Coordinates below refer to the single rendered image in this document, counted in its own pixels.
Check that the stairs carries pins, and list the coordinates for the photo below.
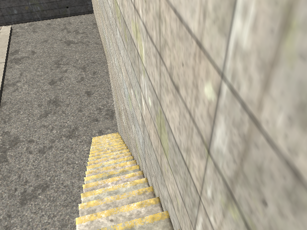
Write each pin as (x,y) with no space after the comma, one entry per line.
(116,194)

